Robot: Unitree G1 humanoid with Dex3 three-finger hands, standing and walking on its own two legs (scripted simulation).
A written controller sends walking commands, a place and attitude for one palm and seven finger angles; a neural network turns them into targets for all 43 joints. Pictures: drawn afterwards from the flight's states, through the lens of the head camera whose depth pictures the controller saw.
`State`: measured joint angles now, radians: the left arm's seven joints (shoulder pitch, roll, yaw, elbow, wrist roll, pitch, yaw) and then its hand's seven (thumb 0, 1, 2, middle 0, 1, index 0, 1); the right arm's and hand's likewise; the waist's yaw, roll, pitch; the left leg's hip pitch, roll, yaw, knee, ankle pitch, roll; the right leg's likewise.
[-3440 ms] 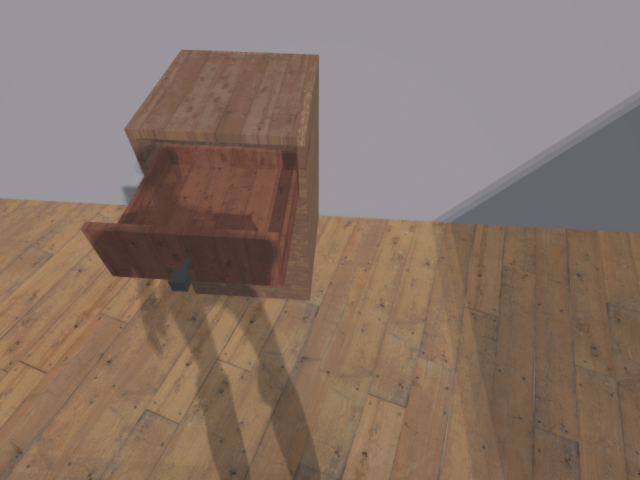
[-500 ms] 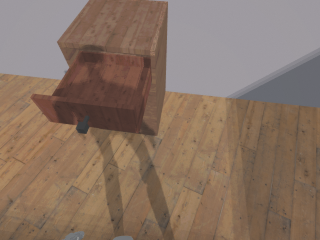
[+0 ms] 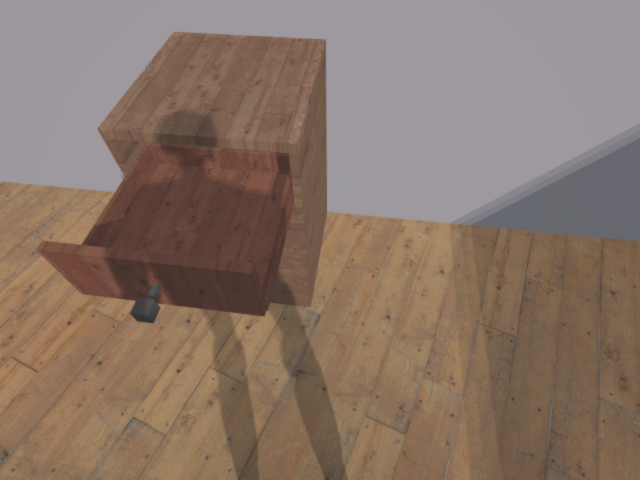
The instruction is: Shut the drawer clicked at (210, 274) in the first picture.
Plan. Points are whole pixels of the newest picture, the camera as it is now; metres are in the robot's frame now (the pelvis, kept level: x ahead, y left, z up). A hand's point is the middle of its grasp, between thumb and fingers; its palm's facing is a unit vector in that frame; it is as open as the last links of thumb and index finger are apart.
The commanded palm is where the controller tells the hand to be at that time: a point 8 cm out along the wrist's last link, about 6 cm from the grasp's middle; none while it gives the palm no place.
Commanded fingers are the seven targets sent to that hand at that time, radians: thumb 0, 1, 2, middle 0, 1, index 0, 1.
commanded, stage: come to a stop and stand still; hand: left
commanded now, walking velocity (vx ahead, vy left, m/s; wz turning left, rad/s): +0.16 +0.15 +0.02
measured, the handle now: (149, 302) +0.41 +0.34 -0.15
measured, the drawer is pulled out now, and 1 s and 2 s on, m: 0.30 0.30 0.30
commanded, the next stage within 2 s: look again from close up in 1.38 s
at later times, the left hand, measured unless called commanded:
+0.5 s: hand out of the picture +0.11 +0.22 -0.17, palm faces +0.07 -0.96 -0.28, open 7.3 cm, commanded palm none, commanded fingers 0.00 0.90 0.90 -0.20 -0.30 -0.20 -0.30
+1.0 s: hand out of the picture +0.11 +0.21 -0.15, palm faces +0.00 -0.98 -0.22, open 7.3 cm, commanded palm none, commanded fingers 0.00 0.90 0.90 -0.20 -0.30 -0.20 -0.30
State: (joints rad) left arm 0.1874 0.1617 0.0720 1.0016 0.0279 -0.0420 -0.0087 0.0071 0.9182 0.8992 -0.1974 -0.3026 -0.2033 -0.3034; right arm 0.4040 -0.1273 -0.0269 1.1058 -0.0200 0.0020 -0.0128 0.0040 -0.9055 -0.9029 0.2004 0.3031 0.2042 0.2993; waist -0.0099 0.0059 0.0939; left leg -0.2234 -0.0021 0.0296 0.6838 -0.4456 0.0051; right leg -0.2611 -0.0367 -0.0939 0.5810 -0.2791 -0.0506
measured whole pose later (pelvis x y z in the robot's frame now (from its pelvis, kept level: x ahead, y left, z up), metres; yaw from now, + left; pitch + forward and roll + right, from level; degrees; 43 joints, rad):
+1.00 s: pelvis +0.04 +0.03 +0.01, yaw -1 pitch -2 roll -1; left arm 0.29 0.18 0.00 0.90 0.02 0.02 0.02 0.00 0.91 0.90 -0.20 -0.30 -0.20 -0.30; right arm 0.33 -0.18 0.00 0.94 -0.03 0.03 0.00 0.01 -0.91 -0.90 0.20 0.30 0.20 0.30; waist -0.03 0.01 -0.01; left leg -0.28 -0.03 0.06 0.52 -0.21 0.06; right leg -0.23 0.02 -0.04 0.52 -0.26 -0.03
